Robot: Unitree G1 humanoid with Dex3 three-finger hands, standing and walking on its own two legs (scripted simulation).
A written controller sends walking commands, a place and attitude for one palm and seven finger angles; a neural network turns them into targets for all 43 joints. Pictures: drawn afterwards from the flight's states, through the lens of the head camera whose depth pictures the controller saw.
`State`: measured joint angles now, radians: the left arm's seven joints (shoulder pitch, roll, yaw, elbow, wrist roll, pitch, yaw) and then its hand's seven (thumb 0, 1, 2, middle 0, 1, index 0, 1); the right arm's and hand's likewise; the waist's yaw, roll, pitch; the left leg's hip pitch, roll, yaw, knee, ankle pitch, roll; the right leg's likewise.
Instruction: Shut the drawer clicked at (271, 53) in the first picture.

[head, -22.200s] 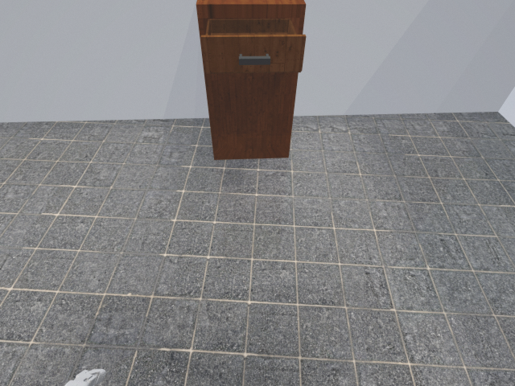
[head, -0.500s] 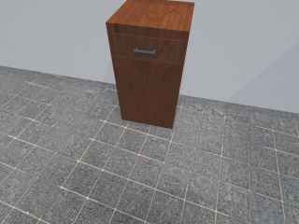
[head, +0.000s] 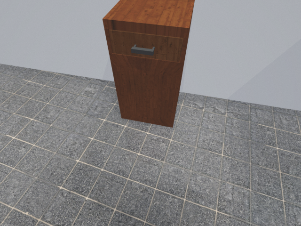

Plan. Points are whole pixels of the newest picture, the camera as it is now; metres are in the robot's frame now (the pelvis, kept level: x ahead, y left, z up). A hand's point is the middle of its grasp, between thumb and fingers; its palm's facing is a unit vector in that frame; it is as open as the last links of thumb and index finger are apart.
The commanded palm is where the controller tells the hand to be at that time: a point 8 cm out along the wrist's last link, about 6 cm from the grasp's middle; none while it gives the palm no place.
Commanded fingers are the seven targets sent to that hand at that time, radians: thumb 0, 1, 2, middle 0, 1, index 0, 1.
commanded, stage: look to check the result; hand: left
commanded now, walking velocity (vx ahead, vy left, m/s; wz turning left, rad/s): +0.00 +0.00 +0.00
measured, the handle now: (143, 49) +0.98 +0.09 -0.06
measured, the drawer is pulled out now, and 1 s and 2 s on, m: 0.00 0.00 0.00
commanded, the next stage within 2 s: stand and wait in 0.22 s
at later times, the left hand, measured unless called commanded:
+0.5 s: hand out of the picture +0.05 +0.20 -0.17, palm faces +0.02 -0.97 -0.25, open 7.4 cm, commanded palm none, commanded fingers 0.00 0.90 0.90 -0.20 -0.30 -0.20 -0.30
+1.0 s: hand out of the picture +0.06 +0.22 -0.17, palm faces +0.02 -0.96 -0.27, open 7.4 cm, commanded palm none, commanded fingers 0.00 0.90 0.90 -0.20 -0.30 -0.20 -0.30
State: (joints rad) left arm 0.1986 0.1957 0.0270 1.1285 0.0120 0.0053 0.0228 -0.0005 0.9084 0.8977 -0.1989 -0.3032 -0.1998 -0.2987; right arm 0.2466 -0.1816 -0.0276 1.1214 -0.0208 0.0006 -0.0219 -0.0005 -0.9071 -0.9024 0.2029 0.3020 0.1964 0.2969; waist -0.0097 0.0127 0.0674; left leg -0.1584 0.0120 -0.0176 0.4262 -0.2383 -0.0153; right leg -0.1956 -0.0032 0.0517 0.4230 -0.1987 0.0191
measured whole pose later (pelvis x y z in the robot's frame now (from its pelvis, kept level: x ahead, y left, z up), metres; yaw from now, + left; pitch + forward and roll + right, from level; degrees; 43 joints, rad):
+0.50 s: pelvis +0.01 +0.00 +0.00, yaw +0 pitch -2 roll +0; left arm 0.17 0.22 0.03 1.13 0.01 0.00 0.02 0.00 0.91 0.90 -0.20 -0.30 -0.20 -0.30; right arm 0.21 -0.21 -0.03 1.13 -0.02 0.00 -0.02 0.00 -0.91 -0.90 0.20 0.30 0.20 0.30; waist -0.01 0.00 0.07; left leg -0.13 0.01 -0.02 0.40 -0.24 -0.02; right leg -0.17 0.00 0.05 0.40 -0.20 0.02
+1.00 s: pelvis +0.01 +0.00 +0.00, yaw +0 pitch -2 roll +0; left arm 0.15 0.25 0.03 1.13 0.01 0.00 0.01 0.00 0.91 0.90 -0.20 -0.30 -0.20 -0.30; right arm 0.19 -0.24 -0.03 1.13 -0.02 -0.01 -0.02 0.00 -0.91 -0.90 0.20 0.30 0.20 0.30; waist -0.01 0.00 0.07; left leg -0.12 0.01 -0.02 0.37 -0.23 -0.02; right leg -0.15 -0.01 0.05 0.38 -0.20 0.02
